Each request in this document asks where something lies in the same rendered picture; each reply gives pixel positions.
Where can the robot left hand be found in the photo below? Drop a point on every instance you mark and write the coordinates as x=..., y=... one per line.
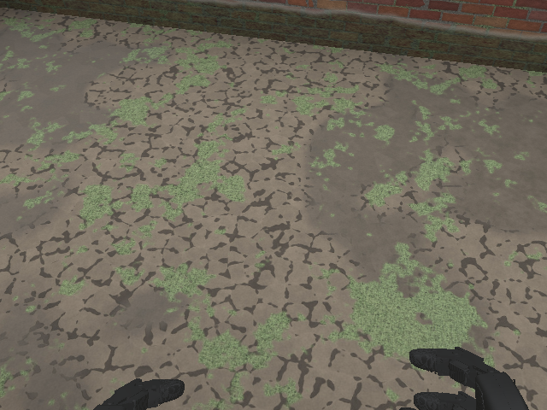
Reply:
x=138, y=395

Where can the robot right hand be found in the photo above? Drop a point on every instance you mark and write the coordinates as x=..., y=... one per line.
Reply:
x=494, y=390

